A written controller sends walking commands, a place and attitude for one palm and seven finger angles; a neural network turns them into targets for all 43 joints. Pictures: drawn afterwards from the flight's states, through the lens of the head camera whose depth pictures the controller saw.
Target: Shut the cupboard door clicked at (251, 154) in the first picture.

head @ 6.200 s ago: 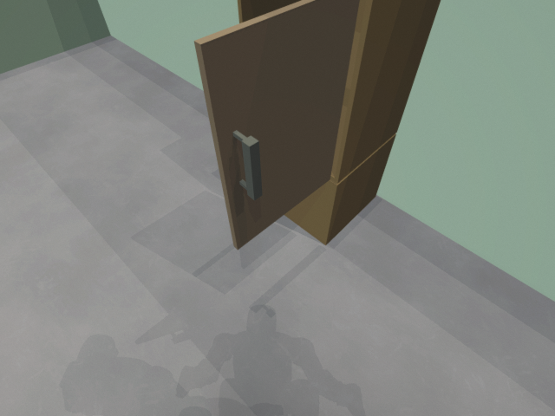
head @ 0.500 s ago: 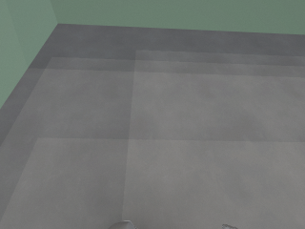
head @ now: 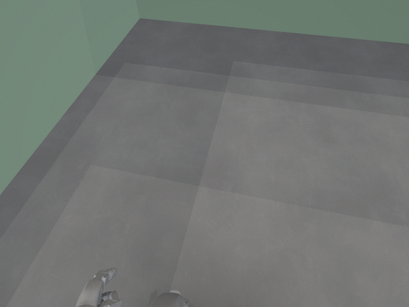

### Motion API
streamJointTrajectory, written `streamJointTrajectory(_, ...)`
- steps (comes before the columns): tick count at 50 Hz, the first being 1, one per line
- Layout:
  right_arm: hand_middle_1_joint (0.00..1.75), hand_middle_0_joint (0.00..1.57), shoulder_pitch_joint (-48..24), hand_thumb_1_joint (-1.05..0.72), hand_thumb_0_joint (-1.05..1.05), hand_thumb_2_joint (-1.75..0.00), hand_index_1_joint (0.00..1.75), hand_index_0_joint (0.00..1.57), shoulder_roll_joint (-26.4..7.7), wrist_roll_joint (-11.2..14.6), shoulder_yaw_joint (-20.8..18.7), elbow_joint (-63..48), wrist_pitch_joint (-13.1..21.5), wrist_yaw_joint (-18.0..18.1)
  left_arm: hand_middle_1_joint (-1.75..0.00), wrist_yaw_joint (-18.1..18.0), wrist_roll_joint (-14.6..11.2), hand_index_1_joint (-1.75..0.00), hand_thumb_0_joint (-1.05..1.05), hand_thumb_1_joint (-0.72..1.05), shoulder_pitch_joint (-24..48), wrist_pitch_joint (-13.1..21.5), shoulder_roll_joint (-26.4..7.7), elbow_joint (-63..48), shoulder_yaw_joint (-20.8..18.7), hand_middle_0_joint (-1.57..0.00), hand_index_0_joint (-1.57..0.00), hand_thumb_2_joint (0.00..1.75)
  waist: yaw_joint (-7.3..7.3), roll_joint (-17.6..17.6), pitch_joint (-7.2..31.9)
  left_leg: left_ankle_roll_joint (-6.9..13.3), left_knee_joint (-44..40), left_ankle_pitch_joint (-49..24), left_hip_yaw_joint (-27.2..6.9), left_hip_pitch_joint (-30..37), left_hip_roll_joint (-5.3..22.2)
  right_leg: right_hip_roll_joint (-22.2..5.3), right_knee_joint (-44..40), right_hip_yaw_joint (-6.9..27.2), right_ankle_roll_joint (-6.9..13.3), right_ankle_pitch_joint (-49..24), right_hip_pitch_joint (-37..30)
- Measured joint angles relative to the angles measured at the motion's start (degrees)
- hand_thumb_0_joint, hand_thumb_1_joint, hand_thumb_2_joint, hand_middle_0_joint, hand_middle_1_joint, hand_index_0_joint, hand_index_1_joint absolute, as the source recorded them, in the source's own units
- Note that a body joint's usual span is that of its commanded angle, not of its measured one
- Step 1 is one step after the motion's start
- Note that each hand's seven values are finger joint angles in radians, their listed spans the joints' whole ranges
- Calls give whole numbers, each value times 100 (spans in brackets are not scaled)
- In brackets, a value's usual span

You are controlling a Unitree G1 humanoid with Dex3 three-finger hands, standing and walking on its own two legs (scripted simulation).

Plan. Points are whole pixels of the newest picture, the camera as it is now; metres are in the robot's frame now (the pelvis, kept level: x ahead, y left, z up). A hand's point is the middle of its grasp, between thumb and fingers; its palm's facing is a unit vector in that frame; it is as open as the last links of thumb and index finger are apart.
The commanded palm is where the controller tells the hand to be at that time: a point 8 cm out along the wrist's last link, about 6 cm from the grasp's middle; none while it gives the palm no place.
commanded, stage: walk to a spot facing it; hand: left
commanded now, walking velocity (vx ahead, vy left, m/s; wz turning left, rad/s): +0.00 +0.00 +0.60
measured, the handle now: out of the picture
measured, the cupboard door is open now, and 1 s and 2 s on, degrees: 87 87 87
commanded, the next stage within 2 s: none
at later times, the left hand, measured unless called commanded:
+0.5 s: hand out of the picture -0.03 +0.23 -0.18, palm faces +0.37 -0.89 -0.28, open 7.4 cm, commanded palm none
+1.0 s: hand out of the picture +0.02 +0.15 -0.15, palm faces +0.60 -0.76 -0.23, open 7.3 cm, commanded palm none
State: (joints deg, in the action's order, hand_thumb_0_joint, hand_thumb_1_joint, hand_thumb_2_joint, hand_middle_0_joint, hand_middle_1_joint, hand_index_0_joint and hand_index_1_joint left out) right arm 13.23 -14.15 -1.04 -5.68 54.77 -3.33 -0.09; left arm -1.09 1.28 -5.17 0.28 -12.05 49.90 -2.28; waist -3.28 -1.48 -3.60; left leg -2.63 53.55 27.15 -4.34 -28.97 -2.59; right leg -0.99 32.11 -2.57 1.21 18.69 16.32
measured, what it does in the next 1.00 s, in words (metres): steps on the spot, turning left: left foot, then right foot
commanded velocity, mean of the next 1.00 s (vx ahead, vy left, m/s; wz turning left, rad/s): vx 0.00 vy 0.00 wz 0.60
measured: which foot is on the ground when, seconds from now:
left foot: up 0.00-0.34, down 0.36-0.74, up 0.76-1.00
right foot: down 0.00-0.36, up 0.38-0.72, down 0.74-1.00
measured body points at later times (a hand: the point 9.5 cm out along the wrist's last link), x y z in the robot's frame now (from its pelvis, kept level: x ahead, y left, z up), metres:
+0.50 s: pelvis +0.02 +0.00 +0.00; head +0.06 +0.04 +0.44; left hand -0.05 +0.27 -0.16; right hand +0.24 -0.19 -0.12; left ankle +0.00 +0.10 -0.73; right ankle +0.03 -0.15 -0.66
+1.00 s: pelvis +0.07 -0.05 +0.01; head +0.13 -0.01 +0.45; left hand -0.01 +0.19 -0.14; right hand +0.29 -0.21 -0.14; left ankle -0.01 +0.05 -0.69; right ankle +0.10 -0.15 -0.73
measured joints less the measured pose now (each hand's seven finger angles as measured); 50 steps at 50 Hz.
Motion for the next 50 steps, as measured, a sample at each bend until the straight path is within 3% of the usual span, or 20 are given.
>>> streamJointTrajectory(2,30,20,-92,-90,1,-90,30,20,-78,3,-13,-10,-53,-28,-30,-14,-12,-30,0,91,-114,-6,58,24,45,-20,-20,89,-34,25,-56,-104,859,-91,287,-203,132,-106,-141,-162,13,-19,-209)
streamJointTrajectory(5,30,20,-235,-90,1,-90,30,20,-117,7,21,-41,-114,-84,-30,-12,-16,-30,0,91,-305,-1,106,54,84,-20,-20,89,-14,147,-121,-201,1064,-289,553,-216,312,-261,-370,-406,22,-55,-475)
streamJointTrajectory(11,30,20,-640,-91,1,-90,30,20,-137,15,109,-136,-164,-152,-30,6,10,-30,0,91,-704,-13,95,168,98,-20,-20,89,193,283,-266,-191,-20,-391,794,164,449,-455,-410,-922,18,65,-699)
streamJointTrajectory(15,30,20,-933,-91,1,-90,30,20,-96,21,172,-282,-118,-166,-30,20,35,-30,0,91,-936,-60,-61,293,24,-20,-20,89,368,385,-342,-48,-959,-406,1002,591,380,-600,-60,-1227,-47,318,-642)
streamJointTrajectory(17,30,20,-1017,-91,1,-90,30,20,-83,10,208,-413,-41,-176,-30,40,18,-30,0,91,-1075,-89,-172,356,-25,-20,-20,89,415,446,-317,75,-1685,-893,1130,958,298,-730,386,-1336,-122,553,-488)
streamJointTrajectory(18,30,20,-1030,-91,1,-90,30,20,-112,-10,216,-500,29,-185,-30,57,-4,-30,0,91,-1145,-125,-212,379,-47,-20,-20,89,412,397,-258,309,-1920,-1178,1076,1051,298,-764,868,-1316,-209,672,-255)
streamJointTrajectory(20,30,20,-1076,-91,1,-90,30,20,-56,0,230,-575,136,-158,-30,47,-11,-30,0,91,-1061,-290,-355,445,-90,-20,-20,89,442,480,-314,521,-1612,-960,983,903,217,-730,2153,-760,-402,1228,327)
streamJointTrajectory(22,30,20,-1014,-90,0,-90,30,20,4,1,268,-598,164,-108,-30,18,-5,-30,0,91,-924,-404,-443,486,-140,-20,-20,89,474,487,-305,516,-1601,-858,845,907,196,-591,3010,-319,-523,1240,798)
streamJointTrajectory(25,30,20,-881,-90,0,-90,30,20,66,-10,306,-533,134,-57,-30,59,14,-30,1,91,-719,-437,-480,409,-189,-20,-19,89,496,422,-265,416,-1921,-1044,611,1030,185,-507,3318,39,-601,786,1196)
streamJointTrajectory(31,30,20,-616,-90,0,-90,30,21,150,-31,300,-380,79,-85,-30,116,19,-30,0,91,-431,-361,-388,122,-173,-20,-19,89,406,239,-190,314,-2316,-1293,156,1110,200,-374,2287,254,-627,497,1136)
streamJointTrajectory(36,30,20,-393,-90,1,-90,30,21,137,-21,202,-333,9,-84,-30,120,-18,-30,0,91,-272,-232,-250,-64,-99,-20,-19,89,235,71,-154,99,-2059,-1187,-253,889,157,-86,632,139,-564,121,397)
streamJointTrajectory(38,30,20,-337,-90,1,-90,30,21,73,17,129,-302,-33,-82,-30,90,22,-30,0,91,-278,-101,-163,-131,-65,-20,-19,89,222,12,-143,88,-1381,-572,-279,587,104,-94,270,41,-270,-59,233)
streamJointTrajectory(40,30,20,-366,-90,1,-90,30,21,-24,4,63,-223,-92,-76,-30,50,28,-30,0,91,-281,-48,-15,-131,2,-20,-20,89,171,-76,-232,49,-80,33,-124,194,71,-153,365,-132,-99,89,160)
streamJointTrajectory(43,30,20,-394,-90,1,-90,30,20,-80,3,31,-139,-147,-101,-30,10,17,-30,0,91,-365,-66,149,-91,61,-20,-20,89,99,-47,-285,-75,1073,-52,259,-102,185,-277,104,-350,-57,72,-113)
streamJointTrajectory(46,30,20,-424,-90,1,-90,30,20,-37,18,70,-107,-158,-139,-30,7,21,-30,0,91,-447,-58,217,-38,90,-20,-20,89,77,123,-314,-165,746,-147,584,28,311,-430,-161,-570,-60,2,-345)
streamJointTrajectory(50,30,20,-539,-91,1,-90,30,20,37,32,137,-112,-134,-177,-30,13,35,-30,0,91,-528,-34,163,2,50,-21,-20,89,177,311,-366,-138,-412,-197,855,424,361,-592,-177,-889,-95,79,-472)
